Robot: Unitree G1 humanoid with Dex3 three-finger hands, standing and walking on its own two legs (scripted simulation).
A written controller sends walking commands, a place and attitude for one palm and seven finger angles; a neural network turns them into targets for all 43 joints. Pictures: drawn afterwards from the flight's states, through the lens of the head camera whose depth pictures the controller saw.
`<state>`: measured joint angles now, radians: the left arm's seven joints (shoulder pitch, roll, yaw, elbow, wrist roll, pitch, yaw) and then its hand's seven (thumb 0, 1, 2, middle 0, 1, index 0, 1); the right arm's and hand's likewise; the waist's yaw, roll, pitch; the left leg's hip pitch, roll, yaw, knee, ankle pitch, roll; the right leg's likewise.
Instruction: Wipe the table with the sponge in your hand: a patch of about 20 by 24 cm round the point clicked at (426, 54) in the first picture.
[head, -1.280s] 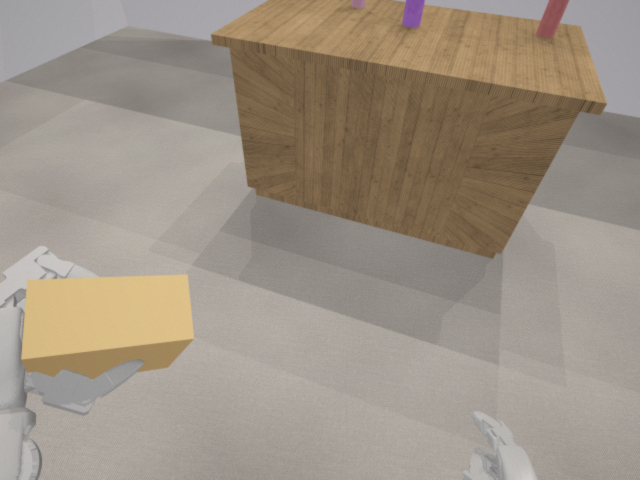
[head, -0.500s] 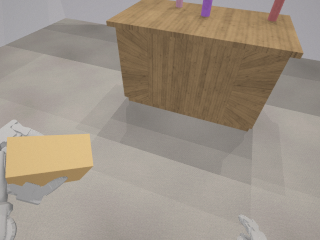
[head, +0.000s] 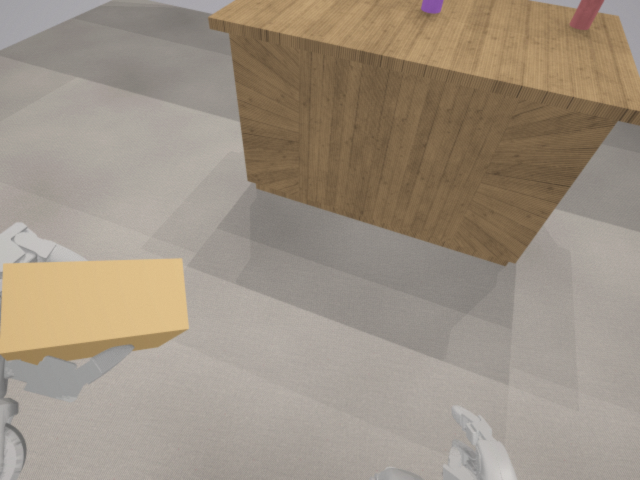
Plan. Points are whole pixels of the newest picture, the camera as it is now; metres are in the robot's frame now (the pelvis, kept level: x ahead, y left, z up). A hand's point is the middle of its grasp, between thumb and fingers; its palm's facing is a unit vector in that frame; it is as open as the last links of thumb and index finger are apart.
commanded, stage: walk to a spot facing it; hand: left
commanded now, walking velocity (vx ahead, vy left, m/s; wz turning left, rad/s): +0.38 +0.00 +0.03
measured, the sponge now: (122, 312) +0.23 +0.21 +0.16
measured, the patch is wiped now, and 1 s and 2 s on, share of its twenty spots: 0.00 0.00 0.00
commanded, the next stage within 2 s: turn to face it in 1.44 s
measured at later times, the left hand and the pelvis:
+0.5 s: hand (183, 198) +0.36 +0.18 +0.18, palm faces +0.41 -0.76 -0.50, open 10.0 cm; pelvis +0.16 -0.06 +0.00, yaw +4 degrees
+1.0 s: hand (202, 107) +0.51 +0.19 +0.20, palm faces +0.50 -0.70 -0.50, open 10.0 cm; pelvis +0.34 -0.06 +0.00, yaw +8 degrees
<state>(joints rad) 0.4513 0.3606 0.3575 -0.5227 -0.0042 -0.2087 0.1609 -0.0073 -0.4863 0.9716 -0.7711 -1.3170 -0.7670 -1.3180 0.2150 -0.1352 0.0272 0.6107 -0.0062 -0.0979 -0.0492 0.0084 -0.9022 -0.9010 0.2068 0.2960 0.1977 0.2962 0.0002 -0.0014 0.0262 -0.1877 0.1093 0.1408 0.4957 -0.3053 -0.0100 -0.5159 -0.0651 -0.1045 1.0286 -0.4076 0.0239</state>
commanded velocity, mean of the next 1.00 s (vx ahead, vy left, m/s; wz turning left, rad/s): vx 0.36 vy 0.00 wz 0.20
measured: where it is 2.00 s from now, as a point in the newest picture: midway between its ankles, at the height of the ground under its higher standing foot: (345, 399)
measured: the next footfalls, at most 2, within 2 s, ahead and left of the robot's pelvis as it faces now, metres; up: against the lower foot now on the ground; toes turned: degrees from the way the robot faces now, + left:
right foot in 0.16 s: +0.19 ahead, -0.13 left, +0.00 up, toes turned -11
left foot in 0.68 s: +0.33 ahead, +0.10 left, +0.00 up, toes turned +16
